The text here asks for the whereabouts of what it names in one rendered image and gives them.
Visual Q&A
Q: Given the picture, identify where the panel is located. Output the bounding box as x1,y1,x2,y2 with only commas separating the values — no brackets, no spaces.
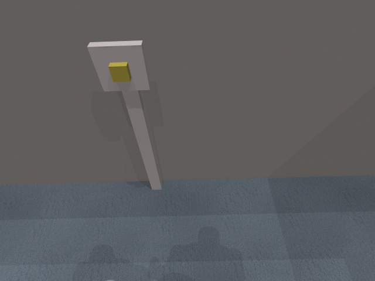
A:
87,40,162,190

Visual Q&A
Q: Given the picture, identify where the button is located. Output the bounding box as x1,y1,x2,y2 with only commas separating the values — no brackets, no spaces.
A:
108,62,132,82

